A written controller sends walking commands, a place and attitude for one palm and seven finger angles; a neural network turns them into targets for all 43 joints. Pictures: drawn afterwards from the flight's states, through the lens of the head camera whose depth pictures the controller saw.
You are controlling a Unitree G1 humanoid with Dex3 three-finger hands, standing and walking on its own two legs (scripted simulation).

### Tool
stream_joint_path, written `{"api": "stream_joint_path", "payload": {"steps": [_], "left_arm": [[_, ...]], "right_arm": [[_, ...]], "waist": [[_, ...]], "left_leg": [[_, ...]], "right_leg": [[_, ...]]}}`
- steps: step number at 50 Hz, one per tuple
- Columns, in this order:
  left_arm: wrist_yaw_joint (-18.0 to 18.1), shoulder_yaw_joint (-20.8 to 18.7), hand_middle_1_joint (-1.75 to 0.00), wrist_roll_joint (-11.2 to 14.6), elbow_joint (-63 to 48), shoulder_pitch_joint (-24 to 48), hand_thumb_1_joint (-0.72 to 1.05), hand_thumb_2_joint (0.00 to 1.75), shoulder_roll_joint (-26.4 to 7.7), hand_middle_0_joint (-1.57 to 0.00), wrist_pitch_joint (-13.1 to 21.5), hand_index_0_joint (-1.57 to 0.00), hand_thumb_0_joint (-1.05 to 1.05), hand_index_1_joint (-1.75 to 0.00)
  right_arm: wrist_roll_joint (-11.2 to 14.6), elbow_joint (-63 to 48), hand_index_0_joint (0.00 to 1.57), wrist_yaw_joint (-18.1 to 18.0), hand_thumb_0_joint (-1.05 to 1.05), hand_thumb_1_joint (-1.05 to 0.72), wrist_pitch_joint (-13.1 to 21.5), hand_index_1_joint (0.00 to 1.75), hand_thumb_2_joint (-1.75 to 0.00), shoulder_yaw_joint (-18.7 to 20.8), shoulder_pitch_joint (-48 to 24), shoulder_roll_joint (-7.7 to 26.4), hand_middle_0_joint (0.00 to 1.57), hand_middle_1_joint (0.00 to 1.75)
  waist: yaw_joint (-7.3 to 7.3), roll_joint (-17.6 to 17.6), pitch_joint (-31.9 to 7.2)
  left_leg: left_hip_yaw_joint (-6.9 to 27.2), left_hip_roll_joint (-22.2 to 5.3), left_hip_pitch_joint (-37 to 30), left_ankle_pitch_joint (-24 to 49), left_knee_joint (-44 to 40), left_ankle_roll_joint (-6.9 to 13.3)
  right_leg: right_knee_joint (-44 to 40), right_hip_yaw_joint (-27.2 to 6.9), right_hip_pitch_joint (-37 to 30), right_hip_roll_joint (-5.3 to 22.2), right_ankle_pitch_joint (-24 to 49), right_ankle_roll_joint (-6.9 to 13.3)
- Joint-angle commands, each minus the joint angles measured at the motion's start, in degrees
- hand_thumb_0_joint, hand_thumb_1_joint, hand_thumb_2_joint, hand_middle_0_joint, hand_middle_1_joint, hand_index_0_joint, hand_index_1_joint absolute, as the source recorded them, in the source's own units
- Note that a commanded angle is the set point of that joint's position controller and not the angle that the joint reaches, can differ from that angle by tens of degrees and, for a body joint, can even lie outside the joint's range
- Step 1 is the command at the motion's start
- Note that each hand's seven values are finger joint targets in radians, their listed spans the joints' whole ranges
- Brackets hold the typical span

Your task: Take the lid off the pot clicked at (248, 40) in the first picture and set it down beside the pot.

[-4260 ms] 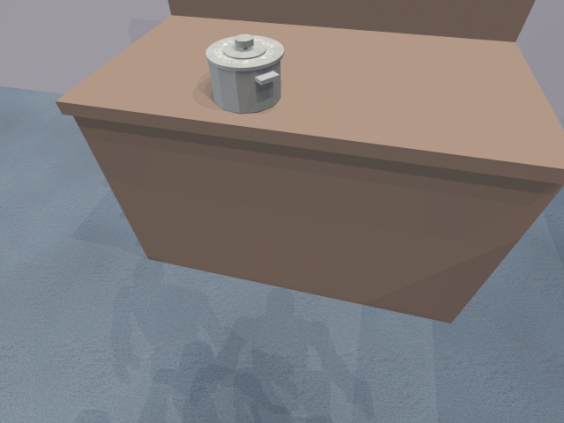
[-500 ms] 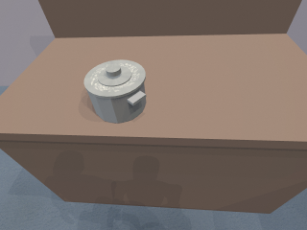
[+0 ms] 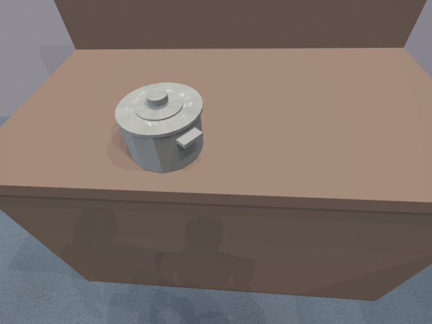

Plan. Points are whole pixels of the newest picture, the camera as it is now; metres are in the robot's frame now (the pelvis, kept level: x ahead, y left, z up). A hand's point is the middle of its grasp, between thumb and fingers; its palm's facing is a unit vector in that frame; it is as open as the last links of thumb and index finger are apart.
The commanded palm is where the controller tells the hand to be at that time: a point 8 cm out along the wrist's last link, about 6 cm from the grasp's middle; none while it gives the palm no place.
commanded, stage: lift the closed hand beside the body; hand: left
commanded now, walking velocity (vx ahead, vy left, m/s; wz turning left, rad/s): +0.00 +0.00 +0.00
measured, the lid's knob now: (157, 97) +0.52 +0.15 +0.16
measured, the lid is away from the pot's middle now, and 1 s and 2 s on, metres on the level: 0.00 0.00 0.00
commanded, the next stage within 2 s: raise the hand higher, near the body in 0.60 s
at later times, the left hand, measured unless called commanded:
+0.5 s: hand (88, 320) +0.13 +0.21 +0.01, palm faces +0.34 -0.88 -0.33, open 3.4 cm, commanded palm +0.08 +0.26 +0.05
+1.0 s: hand (47, 287) +0.16 +0.25 +0.09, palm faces +0.37 -0.81 -0.44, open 3.1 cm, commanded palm +0.10 +0.28 +0.12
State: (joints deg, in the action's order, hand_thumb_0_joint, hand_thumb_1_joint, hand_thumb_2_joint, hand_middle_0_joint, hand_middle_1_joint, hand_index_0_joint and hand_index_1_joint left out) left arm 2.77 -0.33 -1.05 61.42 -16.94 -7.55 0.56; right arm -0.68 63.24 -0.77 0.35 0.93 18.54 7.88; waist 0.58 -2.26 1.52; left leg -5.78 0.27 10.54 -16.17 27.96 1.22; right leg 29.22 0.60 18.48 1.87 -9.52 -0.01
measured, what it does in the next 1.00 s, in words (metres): stands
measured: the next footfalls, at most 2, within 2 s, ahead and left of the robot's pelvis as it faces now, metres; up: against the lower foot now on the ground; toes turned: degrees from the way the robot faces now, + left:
none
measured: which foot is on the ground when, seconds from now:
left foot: down 0.00-1.00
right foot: down 0.00-1.00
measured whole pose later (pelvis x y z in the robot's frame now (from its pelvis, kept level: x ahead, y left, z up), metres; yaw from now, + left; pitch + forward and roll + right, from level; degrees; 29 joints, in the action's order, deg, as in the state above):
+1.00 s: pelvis +0.04 +0.01 +0.00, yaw +4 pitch -3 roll -1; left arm 4.5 -11.5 -0.4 -23.9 -42.0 -16.0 6.3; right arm 0.8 35.7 -2.8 13.5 1.4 10.0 11.5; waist -4.6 -3.6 0.2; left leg -1.1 0.4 5.9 -19.3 27.8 1.5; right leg 26.8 5.1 11.1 2.4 -12.9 -0.7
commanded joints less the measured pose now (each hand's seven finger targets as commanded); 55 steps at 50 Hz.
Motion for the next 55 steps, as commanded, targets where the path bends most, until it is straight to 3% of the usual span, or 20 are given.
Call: {"api": "stream_joint_path", "payload": {"steps": [1, 2, 3, 4, 6, 7, 8, 10, 11, 14, 19, 24, 27, 28, 32, 37, 42, 49, 52, 55], "left_arm": [[5.7, -1.8, -0.4, 2.9, -58.4, 9.6, 0.9, 0.9, -16.0, -0.29, 6.8, -0.29, 0.0, -0.4], [7.8, 2.5, -0.44, 4.0, -53.0, -3.0, 0.9, 0.9, -8.2, -0.33, 0.3, -0.33, 0.0, -0.44], [7.7, 2.7, -0.49, 2.9, -52.5, -4.7, 0.9, 0.9, -6.1, -0.38, -1.0, -0.38, 0.0, -0.49], [7.9, 0.1, -0.54, 1.8, -48.5, -6.4, 0.9, 0.9, -7.7, -0.42, -0.9, -0.42, 0.0, -0.54], [6.3, -1.8, -0.64, 1.1, -39.3, -15.4, 0.9, 0.9, -5.4, -0.51, -0.4, -0.51, 0.0, -0.64], [5.6, -5.1, -0.68, 1.8, -39.7, -21.9, 0.9, 0.9, -6.9, -0.55, 0.7, -0.55, 0.0, -0.68], [4.4, -3.5, -0.73, 1.9, -46.8, -23.1, 0.9, 0.9, -6.2, -0.6, 2.1, -0.6, 0.0, -0.73], [3.8, -4.5, -0.83, 1.9, -63.4, -19.6, 0.9, 0.9, -9.1, -0.68, 4.8, -0.68, 0.0, -0.83], [4.0, -5.5, -0.88, 1.7, -66.0, -20.1, 0.9, 0.9, -10.2, -0.73, 5.3, -0.73, 0.0, -0.88], [3.6, -6.5, -1.02, 2.0, -67.0, -19.9, 0.9, 0.9, -9.7, -0.86, 6.2, -0.86, 0.0, -1.02], [2.9, -8.3, -1.26, 2.2, -80.6, -19.1, 0.9, 0.9, -11.3, -1.08, 8.1, -1.08, 0.0, -1.26], [3.1, -9.9, -1.5, 1.7, -82.8, -19.1, 0.9, 0.9, -12.4, -1.3, 7.1, -1.3, 0.0, -1.5], [3.2, -13.5, -1.5, 1.5, -84.5, -23.3, 0.9, 0.9, -14.8, -1.3, 6.7, -1.3, 0.0, -1.5], [2.7, -11.8, -1.5, 1.5, -85.1, -24.4, 0.9, 0.9, -12.8, -1.3, 6.8, -1.3, 0.0, -1.5], [3.1, -16.5, -1.5, 1.0, -88.6, -28.0, 0.9, 0.9, -16.2, -1.3, 6.7, -1.3, 0.0, -1.5], [2.3, -16.4, -1.5, 0.7, -89.5, -31.1, 0.9, 0.9, -14.9, -1.3, 7.2, -1.3, 0.0, -1.5], [2.7, -18.5, -1.5, 0.8, -96.0, -27.0, 0.9, 0.9, -17.9, -1.3, 8.5, -1.3, 0.0, -1.5], [2.7, -17.0, -1.5, 1.1, -97.0, -24.0, 0.9, 0.9, -16.2, -1.3, 9.2, -1.3, 0.0, -1.5], [2.9, -19.4, -1.5, 1.1, -100.2, -24.2, 0.9, 0.9, -18.2, -1.3, 9.5, -1.3, 0.0, -1.5], [2.7, -17.5, -1.5, 1.3, -100.4, -22.2, 0.9, 0.9, -16.6, -1.3, 9.7, -1.3, 0.0, -1.5]], "right_arm": [[4.6, -23.3, 0.2, -3.0, 0.0, -0.9, 15.5, 0.3, -0.9, -0.7, -7.9, 11.7, 0.2, 0.3], [5.7, -22.4, 0.2, -2.4, 0.0, -0.9, 16.4, 0.3, -0.9, -0.7, -9.8, 10.7, 0.2, 0.3], [4.5, -21.4, 0.2, -2.0, 0.0, -0.9, 17.6, 0.3, -0.9, -1.1, -9.7, 11.0, 0.2, 0.3], [3.4, -21.8, 0.2, -1.6, 0.0, -0.9, 18.0, 0.3, -0.9, -0.3, -10.8, 11.2, 0.2, 0.3], [2.7, -24.0, 0.2, -0.4, 0.0, -0.9, 17.1, 0.3, -0.9, 1.9, -11.6, 11.4, 0.2, 0.3], [2.8, -25.6, 0.2, 0.1, 0.0, -0.9, 16.6, 0.3, -0.9, 3.1, -12.7, 11.6, 0.2, 0.3], [2.9, -28.5, 0.2, 0.7, 0.0, -0.9, 16.8, 0.3, -0.9, 2.8, -13.4, 11.1, 0.2, 0.3], [3.1, -33.5, 0.2, 1.0, 0.0, -0.9, 17.9, 0.3, -0.9, 2.4, -14.7, 10.6, 0.2, 0.3], [3.0, -34.5, 0.2, 0.7, 0.0, -0.9, 18.0, 0.3, -0.9, 2.5, -14.6, 10.3, 0.2, 0.3], [2.8, -36.9, 0.2, 0.1, 0.0, -0.9, 16.4, 0.3, -0.9, 2.9, -14.1, 10.4, 0.2, 0.3], [1.9, -39.8, 0.2, -0.9, 0.0, -0.9, 15.9, 0.3, -0.9, 2.6, -12.7, 9.9, 0.2, 0.3], [1.4, -38.6, 0.2, -1.9, 0.0, -0.9, 15.3, 0.3, -0.9, 2.4, -13.1, 9.6, 0.2, 0.3], [1.3, -37.9, 0.2, -2.0, 0.0, -0.9, 15.5, 0.3, -0.9, 2.5, -14.6, 9.1, 0.2, 0.3], [1.2, -38.0, 0.2, -2.0, 0.0, -0.9, 15.6, 0.3, -0.9, 2.2, -14.8, 8.7, 0.2, 0.3], [1.2, -36.7, 0.2, -2.0, 0.0, -0.9, 16.4, 0.3, -0.9, 2.3, -16.1, 7.8, 0.2, 0.3], [1.4, -36.3, 0.2, -1.9, 0.0, -0.9, 16.4, 0.3, -0.9, 2.4, -17.3, 7.2, 0.2, 0.3], [1.4, -36.8, 0.2, -2.3, 0.0, -0.9, 16.9, 0.3, -0.9, 2.1, -16.4, 7.9, 0.2, 0.3], [1.5, -37.4, 0.2, -2.3, 0.0, -0.9, 16.6, 0.3, -0.9, 1.8, -15.7, 7.9, 0.2, 0.3], [1.5, -37.6, 0.2, -2.1, 0.0, -0.9, 16.6, 0.3, -0.9, 1.6, -15.6, 8.1, 0.2, 0.3], [1.5, -38.1, 0.2, -1.9, 0.0, -0.9, 16.1, 0.3, -0.9, 1.3, -15.2, 8.1, 0.2, 0.3]], "waist": [[-1.8, -7.1, -21.0], [-2.32, -10.8, -10.1], [-1.81, -8.1, -3.6], [-0.73, -1.3, 2.5], [-1.89, 11.8, 8.5], [-3.42, 13.0, 7.5], [-4.06, 10.7, 5.8], [-4.3, 2.6, 1.7], [-4.02, 1.9, 2.0], [-2.33, 4.7, 5.3], [-2.41, -2.4, -2.7], [-2.26, 1.4, -4.5], [-3.47, 3.4, -5.7], [-3.67, 3.4, -6.1], [-5.13, 0.5, -5.3], [-5.15, 3.7, -2.7], [-5.1, 0.5, -3.7], [-4.57, 1.6, -2.0], [-5.19, -3.0, -3.4], [-4.74, -2.2, -2.4]], "left_leg": [[7.5, -1.9, -2.6, -2.4, -8.3, 0.1], [8.1, -1.9, 3.1, -6.3, -9.5, -1.2], [8.5, -0.9, 4.2, -8.7, -10.5, -1.2], [9.6, -0.8, 6.4, -9.7, -10.3, -0.8], [8.6, -0.7, 10.0, -8.3, -9.1, -0.4], [7.6, -0.8, 10.5, -6.6, -8.5, -0.6], [6.7, -0.1, 9.6, -5.7, -8.2, -0.7], [5.9, 0.4, 7.2, -4.5, -8.5, -0.7], [5.7, 0.4, 6.9, -3.7, -8.2, -0.7], [4.5, 0.7, 7.4, -2.0, -5.8, -0.4], [3.8, 1.1, 3.0, 4.2, -3.8, 0.2], [4.4, 0.7, 2.1, 8.9, -3.1, 0.5], [4.6, 0.3, 1.1, 11.3, -2.8, 0.6], [4.7, 0.3, 1.4, 11.7, -3.3, 0.6], [5.2, -0.3, 0.3, 15.1, -3.7, 0.2], [5.5, -0.7, 1.3, 15.7, -4.0, 0.2], [5.8, -0.6, 0.0, 14.2, -4.3, 0.1], [6.1, -0.8, 0.5, 12.5, -5.4, 0.0], [6.2, -0.7, -0.1, 14.6, -5.0, -0.5], [6.5, -1.1, 0.1, 15.7, -5.4, -0.6]], "right_leg": [[-0.5, -1.3, -9.2, 0.5, -5.8, 2.7], [-1.6, 1.0, -6.3, 0.8, -6.5, 2.1], [-4.7, 1.1, -7.0, 0.0, -6.9, 1.8], [-6.4, 1.9, -6.1, 0.1, -9.3, 1.5], [-8.0, 2.9, -4.2, -0.1, -14.7, 0.9], [-8.6, 2.7, -6.1, 0.4, -15.7, 1.0], [-8.1, 2.2, -7.3, 0.6, -15.6, 1.1], [-6.9, 1.4, -10.0, 0.5, -13.0, 1.4], [-6.9, 1.3, -9.9, 0.2, -11.7, 1.5], [-8.1, 1.1, -6.3, -0.2, -10.4, 1.1], [-6.8, 1.2, -8.7, -0.1, -2.3, 1.0], [-6.1, 2.4, -10.2, -0.1, 2.9, 0.5], [-6.1, 2.4, -11.9, -0.1, 4.7, 0.4], [-6.0, 2.8, -12.5, 0.1, 4.9, 0.3], [-5.6, 3.2, -13.1, -0.3, 6.6, 0.6], [-5.6, 3.7, -12.0, -0.5, 6.8, 0.3], [-6.1, 3.4, -11.7, -0.5, 4.7, 0.5], [-6.1, 4.1, -11.3, -0.3, 2.9, 0.4], [-5.4, 3.5, -12.6, -0.5, 4.8, 0.8], [-5.4, 4.0, -12.5, -0.3, 5.1, 0.7]]}}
